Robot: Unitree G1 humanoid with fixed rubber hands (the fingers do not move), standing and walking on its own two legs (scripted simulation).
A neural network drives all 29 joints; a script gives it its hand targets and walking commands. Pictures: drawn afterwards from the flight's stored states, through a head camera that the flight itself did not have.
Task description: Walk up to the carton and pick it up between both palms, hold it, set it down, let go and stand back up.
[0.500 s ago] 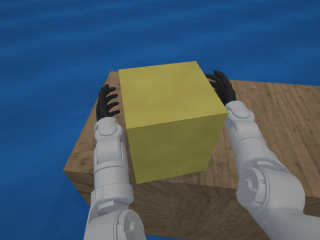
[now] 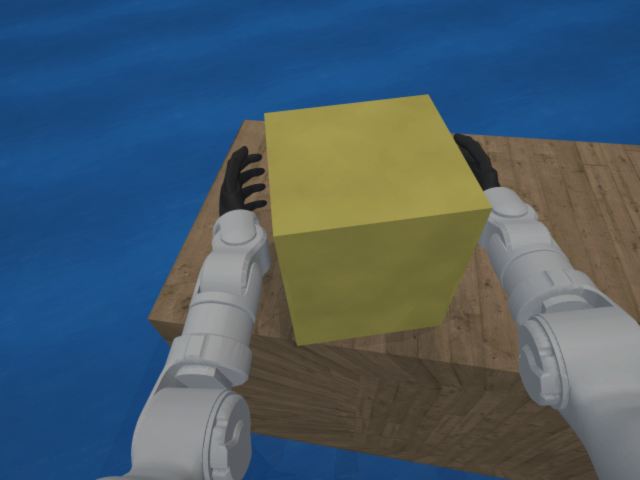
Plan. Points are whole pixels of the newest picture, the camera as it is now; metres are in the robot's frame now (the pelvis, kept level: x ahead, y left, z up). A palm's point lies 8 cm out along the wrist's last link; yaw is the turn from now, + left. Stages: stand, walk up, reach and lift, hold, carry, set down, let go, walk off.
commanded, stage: set down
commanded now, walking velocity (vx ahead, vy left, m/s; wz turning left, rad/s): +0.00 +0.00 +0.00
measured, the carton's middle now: (359, 227) +0.43 +0.04 +0.07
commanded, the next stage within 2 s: none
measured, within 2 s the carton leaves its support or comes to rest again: neither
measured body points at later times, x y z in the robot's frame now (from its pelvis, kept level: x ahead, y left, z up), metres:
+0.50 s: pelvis +0.00 +0.00 +0.00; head +0.06 -0.01 +0.44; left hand +0.40 +0.23 +0.14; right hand +0.52 -0.14 +0.15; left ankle +0.00 +0.15 -0.74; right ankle +0.01 -0.07 -0.74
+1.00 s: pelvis -0.01 +0.00 +0.00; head +0.02 +0.00 +0.45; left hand +0.39 +0.24 +0.23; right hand +0.51 -0.15 +0.25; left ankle +0.00 +0.15 -0.74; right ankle +0.01 -0.07 -0.74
